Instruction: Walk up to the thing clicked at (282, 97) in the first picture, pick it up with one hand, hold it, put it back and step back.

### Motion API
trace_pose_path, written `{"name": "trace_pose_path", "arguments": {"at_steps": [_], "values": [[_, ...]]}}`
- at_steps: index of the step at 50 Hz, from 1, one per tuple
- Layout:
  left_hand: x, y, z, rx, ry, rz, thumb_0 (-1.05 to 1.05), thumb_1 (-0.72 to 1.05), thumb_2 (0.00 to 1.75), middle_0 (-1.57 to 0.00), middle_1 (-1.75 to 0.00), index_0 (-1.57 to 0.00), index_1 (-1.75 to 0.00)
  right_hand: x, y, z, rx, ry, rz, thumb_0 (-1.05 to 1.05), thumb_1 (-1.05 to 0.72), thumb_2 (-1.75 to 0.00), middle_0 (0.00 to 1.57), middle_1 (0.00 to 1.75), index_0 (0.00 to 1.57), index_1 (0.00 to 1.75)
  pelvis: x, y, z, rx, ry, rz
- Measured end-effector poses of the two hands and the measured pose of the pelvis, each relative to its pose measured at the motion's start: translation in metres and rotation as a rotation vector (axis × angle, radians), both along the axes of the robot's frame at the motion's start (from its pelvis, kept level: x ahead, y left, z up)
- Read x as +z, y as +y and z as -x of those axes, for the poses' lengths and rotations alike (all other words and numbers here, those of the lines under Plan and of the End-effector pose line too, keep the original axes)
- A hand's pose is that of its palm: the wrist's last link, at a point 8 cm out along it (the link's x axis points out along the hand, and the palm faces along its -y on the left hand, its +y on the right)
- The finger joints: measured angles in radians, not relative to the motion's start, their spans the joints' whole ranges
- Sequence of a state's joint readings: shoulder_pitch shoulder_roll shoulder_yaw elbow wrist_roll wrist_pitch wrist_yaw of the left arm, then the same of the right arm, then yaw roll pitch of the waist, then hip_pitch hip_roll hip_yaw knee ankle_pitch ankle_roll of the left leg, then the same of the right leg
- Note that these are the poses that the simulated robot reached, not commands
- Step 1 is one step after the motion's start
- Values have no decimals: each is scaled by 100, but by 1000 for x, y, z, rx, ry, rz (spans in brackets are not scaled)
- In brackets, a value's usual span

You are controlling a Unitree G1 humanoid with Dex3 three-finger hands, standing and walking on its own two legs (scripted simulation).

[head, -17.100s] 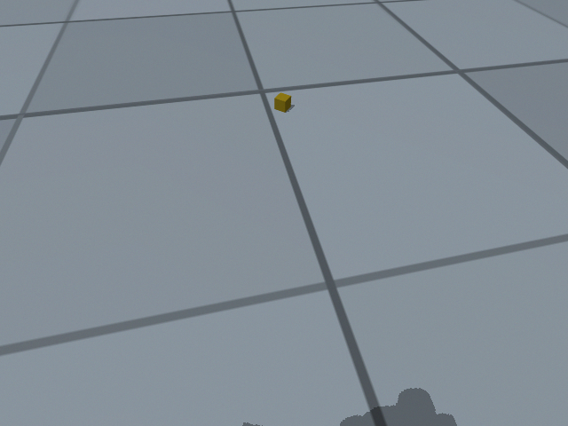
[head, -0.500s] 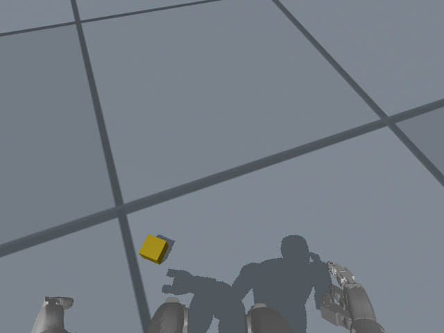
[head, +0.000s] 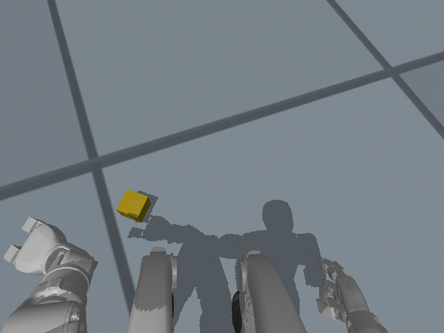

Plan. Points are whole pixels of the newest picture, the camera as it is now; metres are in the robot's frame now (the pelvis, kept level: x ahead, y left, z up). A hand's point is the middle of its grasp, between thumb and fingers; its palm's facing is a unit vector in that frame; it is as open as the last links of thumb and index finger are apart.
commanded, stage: rise first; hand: left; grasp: from above
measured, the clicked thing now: (134, 206) +0.47 +0.26 -0.53
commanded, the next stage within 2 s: approach in 1.52 s
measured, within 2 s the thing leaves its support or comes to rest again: neither
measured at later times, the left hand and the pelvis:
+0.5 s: hand (103, 215) +0.38 +0.29 -0.31, palm faces -0.04 -0.46 -0.88, open 13.7 cm; pelvis -0.04 +0.01 -0.17, yaw -5 degrees
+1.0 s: hand (113, 209) +0.42 +0.28 -0.38, palm faces -0.07 -0.44 -0.89, open 13.6 cm; pelvis -0.04 +0.00 -0.23, yaw -8 degrees
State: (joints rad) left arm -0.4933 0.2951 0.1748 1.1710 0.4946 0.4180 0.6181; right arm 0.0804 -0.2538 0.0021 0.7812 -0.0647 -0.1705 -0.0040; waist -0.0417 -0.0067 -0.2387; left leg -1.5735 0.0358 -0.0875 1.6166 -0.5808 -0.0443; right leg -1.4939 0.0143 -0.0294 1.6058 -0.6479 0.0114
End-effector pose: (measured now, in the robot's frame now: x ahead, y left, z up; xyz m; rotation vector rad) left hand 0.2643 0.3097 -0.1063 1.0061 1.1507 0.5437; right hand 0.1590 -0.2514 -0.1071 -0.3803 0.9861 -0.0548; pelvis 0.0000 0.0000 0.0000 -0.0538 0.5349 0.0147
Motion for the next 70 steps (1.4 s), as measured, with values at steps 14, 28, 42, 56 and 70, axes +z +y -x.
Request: {"name": "trace_pose_path", "arguments": {"at_steps": [14,28,42,56,70], "values": [[-98,-3,-71,99,-56,-98,0,-49,99,-11,-109,-11,-108,-131,-11,114,-43,254,-82,1,-92,-91,20,30,20,30,-119,3,41,-50,69,22],[-155,-18,-123,76,-38,-31,0,-46,97,-9,-111,-11,-108,-194,0,187,-139,403,-190,1,-92,-91,20,30,20,30,-182,6,41,-73,86,24],[-195,-22,-142,86,-17,-44,0,-44,93,-8,-114,-12,-109,-215,-17,201,-105,456,-184,1,-92,-91,19,30,19,30,-214,0,39,-95,64,29],[-221,-20,-159,72,-25,-42,0,-48,97,-9,-110,-11,-107,-218,-17,216,-106,512,-166,1,-92,-91,19,30,19,30,-230,2,36,-112,46,54],[-232,-19,-163,59,-7,-51,0,-52,102,-10,-105,-9,-105,-216,-7,225,-110,526,-167,1,-92,-90,19,30,19,30,-236,7,36,-120,26,79]]}}
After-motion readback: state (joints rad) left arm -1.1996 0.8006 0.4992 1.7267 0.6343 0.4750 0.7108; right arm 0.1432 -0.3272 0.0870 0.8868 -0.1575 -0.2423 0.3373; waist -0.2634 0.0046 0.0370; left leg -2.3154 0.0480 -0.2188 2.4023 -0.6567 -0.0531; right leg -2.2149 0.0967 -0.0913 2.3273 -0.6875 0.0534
